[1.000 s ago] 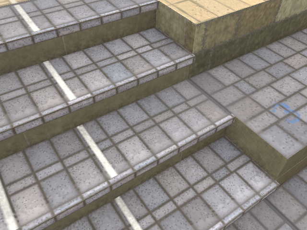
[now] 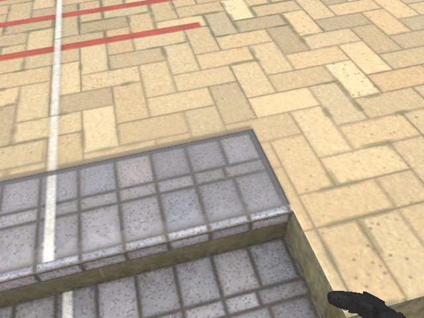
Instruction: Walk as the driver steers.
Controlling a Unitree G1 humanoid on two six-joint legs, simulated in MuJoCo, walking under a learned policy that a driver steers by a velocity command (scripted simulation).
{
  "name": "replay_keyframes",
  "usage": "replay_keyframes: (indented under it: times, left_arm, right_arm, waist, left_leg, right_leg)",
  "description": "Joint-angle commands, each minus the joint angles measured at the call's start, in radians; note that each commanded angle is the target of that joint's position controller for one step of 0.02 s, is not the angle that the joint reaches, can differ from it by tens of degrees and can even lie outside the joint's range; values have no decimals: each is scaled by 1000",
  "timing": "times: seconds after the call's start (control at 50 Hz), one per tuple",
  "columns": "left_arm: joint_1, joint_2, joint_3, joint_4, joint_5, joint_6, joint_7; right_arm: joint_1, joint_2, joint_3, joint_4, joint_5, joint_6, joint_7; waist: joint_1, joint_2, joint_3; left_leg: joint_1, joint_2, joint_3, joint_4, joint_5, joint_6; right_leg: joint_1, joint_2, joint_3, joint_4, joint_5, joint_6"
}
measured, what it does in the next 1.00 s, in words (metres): climbs, turning left: right foot 0.15 m higher, then left foot 0.15 m higher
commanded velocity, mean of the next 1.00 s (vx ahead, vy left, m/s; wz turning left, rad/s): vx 1.00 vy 0.00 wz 0.36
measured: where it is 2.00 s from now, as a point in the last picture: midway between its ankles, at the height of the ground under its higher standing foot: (141, 29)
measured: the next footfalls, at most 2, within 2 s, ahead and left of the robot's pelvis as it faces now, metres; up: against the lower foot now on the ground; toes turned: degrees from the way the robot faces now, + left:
right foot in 0.36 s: +0.53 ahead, -0.12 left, +0.15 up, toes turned +22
left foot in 0.76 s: +0.70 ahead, +0.31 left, +0.30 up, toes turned +33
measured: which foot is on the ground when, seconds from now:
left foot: down 0.00-0.34, up 0.36-0.74, down 0.76-1.00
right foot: up 0.00-0.34, down 0.36-0.78, up 0.80-1.00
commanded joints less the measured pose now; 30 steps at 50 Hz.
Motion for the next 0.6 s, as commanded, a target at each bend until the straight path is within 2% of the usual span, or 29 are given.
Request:
replay_keyframes:
  times: [0.02, 0.04, 0.06, 0.08, 0.1, 0.12, 0.14, 0.16, 0.18, 0.22, 0.24, 0.26, 0.28, 0.3, 0.32, 0.34, 0.36, 0.38, 0.4, 0.42, 0.44, 0.46, 0.48, 0.5, 0.52, 0.54, 0.56, 0.58, 0.6]
  left_arm:
    - [-345, 21, 12, -355, 65, -31, -75]
    - [-321, 14, 3, -454, 122, -64, -74]
    - [-337, 20, -1, -461, 111, -81, -74]
    - [-373, 14, -14, -489, 108, -81, -61]
    - [-461, -6, -31, -520, 114, -66, -43]
    - [-448, -42, -50, -528, 128, -39, -25]
    - [-510, -33, -55, -559, 121, -20, -8]
    - [-587, -55, -75, -604, 129, -13, -4]
    - [-649, -52, -76, -624, 118, -11, 12]
    - [-766, -61, -86, -686, 110, -19, 21]
    - [-807, -70, -100, -716, 114, -17, 20]
    - [-766, -80, -112, -711, 112, 3, 12]
    - [-644, -69, -98, -665, 76, 3, 11]
    - [-449, -23, -59, -602, 37, 7, 33]
    - [-149, 101, 10, -528, 19, 26, 52]
    - [27, 180, 53, -440, 36, 33, 48]
    - [20, 233, 78, -374, 35, 15, 41]
    - [-114, 264, 83, -376, 58, 22, 53]
    - [-303, 177, 73, -408, 65, 17, 46]
    - [-344, 47, 42, -353, 44, 3, 31]
    - [-337, 5, 32, -292, 45, -14, 15]
    - [-297, -3, 34, -221, 47, -31, 4]
    - [-229, -14, 33, -145, 54, -42, -4]
    - [-137, -24, 30, -59, 61, -52, -14]
    - [-121, -22, 28, -41, 55, -62, -18]
    - [-134, -13, 27, -13, 57, -72, -24]
    - [-159, 7, 28, -13, 62, -74, -24]
    - [-92, 35, 28, 24, 67, -80, -24]
    - [-66, 74, 33, 46, 56, -88, -26]
  right_arm:
    - [114, -305, -143, 10, 8, -25, 14]
    - [82, -282, -127, -20, -8, -24, 14]
    - [149, -199, -107, 36, -31, -33, 3]
    - [201, -151, -93, 78, -55, -55, -9]
    - [239, -165, -94, 121, -71, -79, -14]
    - [259, -199, -101, 147, -64, -98, -15]
    - [309, -212, -100, 182, -51, -111, -10]
    - [327, -218, -92, 197, -46, -126, -8]
    - [350, -196, -83, 214, -51, -141, 0]
    - [436, -225, -89, 260, -63, -160, 1]
    - [461, -243, -97, 270, -48, -159, -2]
    - [428, -259, -106, 246, -33, -129, -18]
    - [307, -247, -107, 182, -13, -115, -22]
    - [322, -285, -124, 172, 6, -128, -22]
    - [146, -418, -173, 103, 8, -153, 2]
    - [57, -413, -183, 74, 1, -170, 22]
    - [-1, -226, -150, 58, -44, -211, 56]
    - [100, -94, -111, -5, -42, -210, 73]
    - [195, -107, -101, -18, -63, -186, 66]
    - [164, -82, -91, -18, -91, -155, 68]
    - [150, -38, -69, -42, -106, -123, 66]
    - [105, -16, -53, -70, -113, -102, 65]
    - [62, 26, -34, -92, -99, -82, 69]
    - [-2, 78, -9, -121, -85, -70, 58]
    - [14, 66, -2, -133, -66, -60, 56]
    - [-58, 60, 1, -164, -58, -54, 49]
    - [-133, 25, -5, -183, -56, -53, 36]
    - [-207, 51, 3, -206, -55, -52, 19]
    - [-260, 47, 10, -249, -59, -50, 6]
  waist:
    - [-39, 219, 21]
    - [28, 16, -90]
    - [42, -80, -5]
    - [62, -157, 97]
    - [52, -185, 148]
    - [74, -191, 149]
    - [48, -174, 179]
    - [56, -164, 219]
    - [39, -158, 240]
    - [-3, -91, 213]
    - [-6, -112, 185]
    - [15, -167, 74]
    - [88, -172, -8]
    - [165, -63, -210]
    - [350, 26, -378]
    - [455, -59, -492]
    - [399, -292, -379]
    - [210, -441, -378]
    - [86, -305, -320]
    - [38, -188, -198]
    - [16, -109, -94]
    - [9, -41, -29]
    - [6, -44, 34]
    - [18, -57, 88]
    - [4, -85, 106]
    - [-16, -84, 176]
    - [-13, -56, 216]
    - [18, -80, 247]
    - [8, -112, 262]
  left_leg:
    - [548, 62, -858, -668, 315, 184]
    - [593, 177, -1186, -876, 72, 201]
    - [513, 221, -1289, -992, -98, 183]
    - [436, 212, -1234, -969, -65, 159]
    - [398, 185, -1123, -927, 69, 161]
    - [372, 151, -989, -904, 197, 129]
    - [393, 154, -911, -899, 316, 113]
    - [367, 161, -872, -933, 324, 78]
    - [335, 139, -813, -936, 350, 56]
    - [395, 134, -758, -971, 403, 53]
    - [384, 118, -716, -1018, 388, 35]
    - [293, 111, -620, -1152, 608, 47]
    - [59, 73, -536, -1125, 1026, 15]
    - [2, 84, -560, -956, 1530, 8]
    - [88, 112, -598, -626, 1817, -50]
    - [197, 57, -534, -328, 1888, -99]
    - [143, -75, -461, 86, 714, -156]
    - [-75, -93, -470, 424, 369, -178]
    - [-115, -7, -409, 555, 419, -164]
    - [-148, 54, -357, 599, 517, -145]
    - [-221, 81, -335, 712, 498, -122]
    - [-289, 93, -341, 825, 466, -103]
    - [-357, 102, -375, 907, 418, -88]
    - [-458, 92, -391, 963, 335, -72]
    - [-473, 100, -442, 886, 276, -74]
    - [-498, 99, -458, 813, 200, -79]
    - [-487, 77, -433, 761, 190, -89]
    - [-575, 41, -364, 883, 116, -91]
    - [-652, 60, -341, 870, 25, -85]
  right_leg:
    - [-866, 212, 304, 1167, -258, 5]
    - [-947, 193, 467, 1274, -206, 12]
    - [-1011, 189, 472, 1339, -210, 21]
    - [-1087, 164, 485, 1358, -238, 21]
    - [-1170, 168, 484, 1469, -325, 15]
    - [-1186, 141, 483, 1465, -371, 9]
    - [-1260, 137, 459, 1525, -478, 6]
    - [-1311, 97, 456, 1418, -564, -2]
    - [-1327, 83, 447, 1355, -642, -8]
    - [-1385, 69, 430, 1290, -752, -31]
    - [-1302, 49, 441, 1078, -768, -49]
    - [-932, 52, 338, 782, -602, -44]
    - [-414, 101, 250, 519, -453, -36]
    - [28, 185, 239, 559, -359, -18]
    - [211, 139, 387, 444, -382, -51]
    - [260, 147, 390, 216, -471, -38]
    - [243, 24, 524, 15, -371, -63]
    - [188, -215, 1115, -296, -247, -154]
    - [58, -266, 1221, -327, -568, -191]
    - [-59, -226, 1137, -321, -824, -174]
    - [-148, -227, 1047, -341, -882, -147]
    - [-215, -226, 942, -337, -820, -119]
    - [-274, -222, 820, -354, -690, -77]
    - [-266, -193, 717, -400, -588, -61]
    - [-258, -192, 638, -445, -473, -57]
    - [-323, -179, 550, -501, -441, -46]
    - [-378, -159, 467, -561, -367, -45]
    - [-344, -161, 437, -610, -266, -78]
    - [-280, -153, 424, -663, -268, -94]
Velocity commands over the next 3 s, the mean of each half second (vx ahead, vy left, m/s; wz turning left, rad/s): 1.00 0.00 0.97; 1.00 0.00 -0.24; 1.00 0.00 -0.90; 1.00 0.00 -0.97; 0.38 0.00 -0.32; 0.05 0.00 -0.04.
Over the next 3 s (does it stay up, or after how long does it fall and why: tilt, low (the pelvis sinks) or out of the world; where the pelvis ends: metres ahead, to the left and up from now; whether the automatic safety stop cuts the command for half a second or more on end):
stays up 1.98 0.10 0.43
